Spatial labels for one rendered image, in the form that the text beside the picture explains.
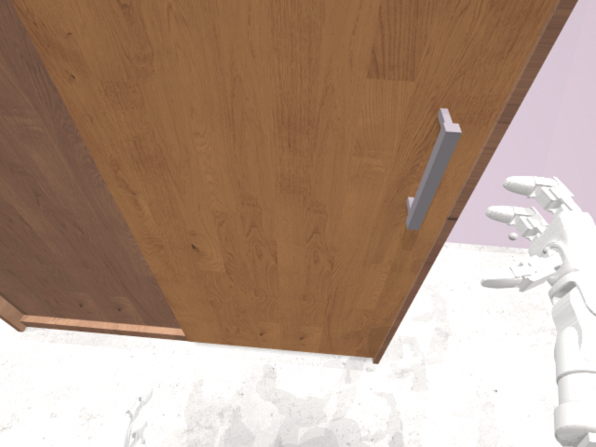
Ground wardrobe door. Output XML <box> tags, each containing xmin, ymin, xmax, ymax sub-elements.
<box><xmin>0</xmin><ymin>0</ymin><xmax>181</xmax><ymax>329</ymax></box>
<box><xmin>11</xmin><ymin>0</ymin><xmax>557</xmax><ymax>358</ymax></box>

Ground left robot hand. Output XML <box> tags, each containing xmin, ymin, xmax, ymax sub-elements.
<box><xmin>93</xmin><ymin>386</ymin><xmax>162</xmax><ymax>447</ymax></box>

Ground robot right forearm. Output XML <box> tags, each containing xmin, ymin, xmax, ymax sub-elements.
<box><xmin>549</xmin><ymin>271</ymin><xmax>596</xmax><ymax>447</ymax></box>

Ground handle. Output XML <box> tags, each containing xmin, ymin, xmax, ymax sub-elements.
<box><xmin>406</xmin><ymin>108</ymin><xmax>462</xmax><ymax>230</ymax></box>

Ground right robot hand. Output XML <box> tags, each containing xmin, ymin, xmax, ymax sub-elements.
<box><xmin>481</xmin><ymin>176</ymin><xmax>596</xmax><ymax>292</ymax></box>

